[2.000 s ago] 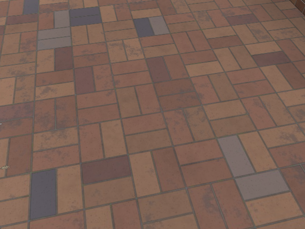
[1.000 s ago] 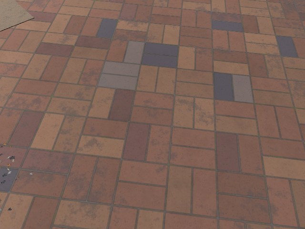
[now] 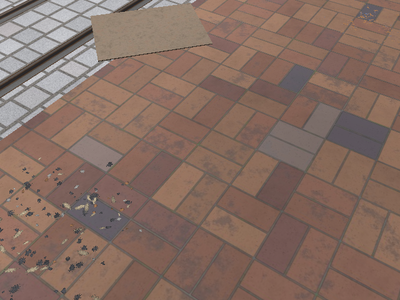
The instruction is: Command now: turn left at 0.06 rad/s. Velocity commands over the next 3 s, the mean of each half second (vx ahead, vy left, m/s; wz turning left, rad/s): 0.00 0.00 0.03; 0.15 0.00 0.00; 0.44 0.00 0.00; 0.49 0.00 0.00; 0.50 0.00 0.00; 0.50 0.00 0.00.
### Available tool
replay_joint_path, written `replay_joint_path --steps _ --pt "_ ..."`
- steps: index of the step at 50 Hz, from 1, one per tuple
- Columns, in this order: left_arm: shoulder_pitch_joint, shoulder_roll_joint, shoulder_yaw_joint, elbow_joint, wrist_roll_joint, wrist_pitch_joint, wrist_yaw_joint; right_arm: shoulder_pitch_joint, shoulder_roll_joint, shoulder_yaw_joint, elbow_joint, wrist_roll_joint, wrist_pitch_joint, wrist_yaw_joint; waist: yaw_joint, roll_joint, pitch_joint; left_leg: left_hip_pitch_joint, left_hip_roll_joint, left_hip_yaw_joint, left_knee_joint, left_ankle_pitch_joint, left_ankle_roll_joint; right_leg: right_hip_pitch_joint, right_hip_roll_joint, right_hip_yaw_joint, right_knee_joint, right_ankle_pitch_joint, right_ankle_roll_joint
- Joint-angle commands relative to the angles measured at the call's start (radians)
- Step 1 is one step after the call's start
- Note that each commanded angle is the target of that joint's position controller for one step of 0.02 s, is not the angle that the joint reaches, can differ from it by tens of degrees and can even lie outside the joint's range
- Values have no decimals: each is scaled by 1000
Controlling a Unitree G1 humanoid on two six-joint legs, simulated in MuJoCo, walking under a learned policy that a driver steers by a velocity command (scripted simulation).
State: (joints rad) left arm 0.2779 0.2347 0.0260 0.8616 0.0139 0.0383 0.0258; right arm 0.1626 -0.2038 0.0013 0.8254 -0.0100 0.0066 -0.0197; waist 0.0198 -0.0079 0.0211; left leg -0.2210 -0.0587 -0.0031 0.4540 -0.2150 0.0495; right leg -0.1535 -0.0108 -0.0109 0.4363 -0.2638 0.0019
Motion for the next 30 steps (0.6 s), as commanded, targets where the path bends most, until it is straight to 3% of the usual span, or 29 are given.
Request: replay_joint_path --steps 1,2,4,7,14,30 --pt "-35 108 16 -38 -6 -34 -10 42 -117 -29 0 -5 -9 0 -39 -86 -6 88 96 -116 -119 99 10 -57 -137 138 -112 197 -48" --pt "-14 93 11 -26 -4 -39 -15 34 -136 -38 17 -3 -7 -1 -20 -65 8 102 105 -123 -107 113 15 -74 -114 117 -128 138 -35" --pt "6 93 9 1 -3 -42 -6 31 -137 -42 40 -1 -8 3 -16 -68 15 102 119 -131 -103 145 22 -67 -95 103 -139 105 -29" --pt "9 88 8 29 -3 -43 -2 45 -116 -37 85 1 -13 0 -15 -28 16 71 120 -133 -128 120 14 -35 -95 103 -139 86 -35" --pt "9 78 3 91 -2 -44 2 73 -110 -34 177 2 -12 -7 -14 5 30 55 119 -134 -156 80 2 -33 -93 106 -148 42 -47" --pt "58 31 -20 203 -3 -47 8 135 -74 -14 295 2 -11 -15 -22 0 45 50 126 -126 -153 71 -1 -59 -80 102 -146 41 -49"
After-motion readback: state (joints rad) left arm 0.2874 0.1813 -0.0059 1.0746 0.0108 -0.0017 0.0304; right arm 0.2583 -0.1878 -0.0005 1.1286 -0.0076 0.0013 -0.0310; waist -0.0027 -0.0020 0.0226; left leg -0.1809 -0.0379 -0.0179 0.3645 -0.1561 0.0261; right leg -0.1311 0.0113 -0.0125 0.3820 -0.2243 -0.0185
